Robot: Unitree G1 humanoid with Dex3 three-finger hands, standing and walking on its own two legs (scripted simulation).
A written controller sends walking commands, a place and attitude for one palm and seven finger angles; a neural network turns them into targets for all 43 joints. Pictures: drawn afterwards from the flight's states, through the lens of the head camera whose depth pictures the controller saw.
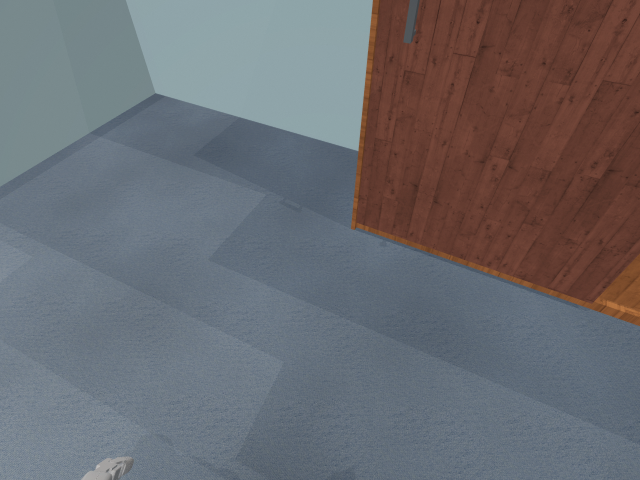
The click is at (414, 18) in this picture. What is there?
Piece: wardrobe's sliding door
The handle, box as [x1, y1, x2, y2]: [403, 0, 419, 43]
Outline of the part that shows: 419,0 410,0 404,34 404,42 410,43 415,33 414,25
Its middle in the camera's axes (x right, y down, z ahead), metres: +0.25 -0.63 +0.98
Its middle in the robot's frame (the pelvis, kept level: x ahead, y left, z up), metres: +1.18 -0.19 +0.18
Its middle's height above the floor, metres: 0.95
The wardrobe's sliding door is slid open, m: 0.00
